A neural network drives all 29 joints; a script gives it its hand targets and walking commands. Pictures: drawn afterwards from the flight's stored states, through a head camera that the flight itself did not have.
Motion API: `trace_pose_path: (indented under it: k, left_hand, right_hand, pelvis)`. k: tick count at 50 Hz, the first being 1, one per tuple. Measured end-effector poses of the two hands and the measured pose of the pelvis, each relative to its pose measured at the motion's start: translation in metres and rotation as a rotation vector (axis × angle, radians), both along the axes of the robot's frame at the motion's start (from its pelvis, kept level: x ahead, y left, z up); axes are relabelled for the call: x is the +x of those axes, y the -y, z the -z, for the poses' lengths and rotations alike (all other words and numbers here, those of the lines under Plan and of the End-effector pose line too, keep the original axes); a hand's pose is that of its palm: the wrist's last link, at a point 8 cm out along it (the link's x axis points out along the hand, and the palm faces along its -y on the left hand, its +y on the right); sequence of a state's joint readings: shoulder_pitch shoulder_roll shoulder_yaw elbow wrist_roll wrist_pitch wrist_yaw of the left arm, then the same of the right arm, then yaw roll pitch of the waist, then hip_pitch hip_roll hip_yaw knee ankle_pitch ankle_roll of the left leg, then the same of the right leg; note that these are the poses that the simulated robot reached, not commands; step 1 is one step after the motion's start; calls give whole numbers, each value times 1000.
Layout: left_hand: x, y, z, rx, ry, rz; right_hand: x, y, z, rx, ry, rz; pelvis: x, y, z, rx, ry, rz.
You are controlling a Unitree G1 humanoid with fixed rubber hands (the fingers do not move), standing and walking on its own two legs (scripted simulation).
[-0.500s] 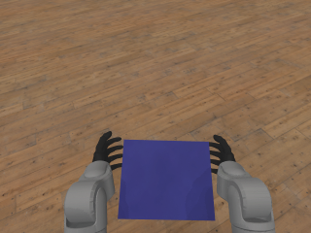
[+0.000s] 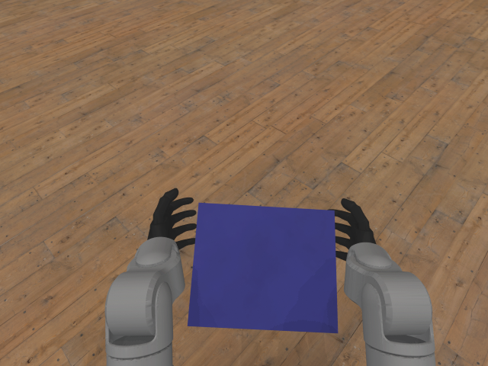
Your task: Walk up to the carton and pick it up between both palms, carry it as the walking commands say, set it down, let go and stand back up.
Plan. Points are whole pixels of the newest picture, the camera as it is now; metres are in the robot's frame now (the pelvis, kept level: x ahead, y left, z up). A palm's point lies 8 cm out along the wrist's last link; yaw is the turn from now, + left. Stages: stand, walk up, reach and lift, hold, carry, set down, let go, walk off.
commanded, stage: carry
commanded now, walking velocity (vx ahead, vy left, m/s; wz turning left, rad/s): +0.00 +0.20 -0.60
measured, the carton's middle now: (258, 264) +0.30 +0.00 +0.00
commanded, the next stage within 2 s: none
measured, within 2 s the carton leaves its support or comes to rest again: neither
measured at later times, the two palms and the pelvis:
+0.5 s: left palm (125, 245) +0.29 +0.19 +0.10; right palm (323, 303) +0.21 -0.07 +0.09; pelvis -0.02 +0.13 +0.00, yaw -18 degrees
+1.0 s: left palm (89, 243) +0.30 +0.24 +0.09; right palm (252, 361) +0.15 +0.02 +0.08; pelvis -0.01 +0.28 +0.00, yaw -36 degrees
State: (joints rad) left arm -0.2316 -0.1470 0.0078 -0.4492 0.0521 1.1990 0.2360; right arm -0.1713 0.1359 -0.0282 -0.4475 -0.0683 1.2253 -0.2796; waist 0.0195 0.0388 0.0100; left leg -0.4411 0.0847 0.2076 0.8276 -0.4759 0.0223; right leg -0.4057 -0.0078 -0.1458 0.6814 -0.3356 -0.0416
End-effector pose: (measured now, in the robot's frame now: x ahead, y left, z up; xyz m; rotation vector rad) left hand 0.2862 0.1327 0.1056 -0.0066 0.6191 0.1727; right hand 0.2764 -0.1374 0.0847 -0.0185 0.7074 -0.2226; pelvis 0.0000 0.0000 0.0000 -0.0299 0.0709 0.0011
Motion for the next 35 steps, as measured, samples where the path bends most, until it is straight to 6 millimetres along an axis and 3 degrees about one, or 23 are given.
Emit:
trace_pose_path:
  k: [6,13,18,28,35]
  left_hand:
    - [0,-7,11,34,-64,75]
    - [3,-43,15,-14,-18,116]
    - [-3,-63,16,-40,-56,149]
    - [2,-46,2,20,-21,338]
    - [7,-55,9,51,-50,427]
  right_hand:
    - [-27,-9,7,25,-57,74]
    - [-38,-47,-2,-21,-11,130]
    - [-49,-69,-3,-46,-54,151]
    - [-86,-64,3,19,-15,338]
    - [-112,-87,2,39,-35,432]
  pelvis:
    - [-10,-30,-4,15,12,53]
    - [-20,-82,2,41,8,137]
    - [-23,-109,-6,21,10,233]
    - [-25,-149,-2,12,3,343]
    - [-25,-191,-6,24,14,412]
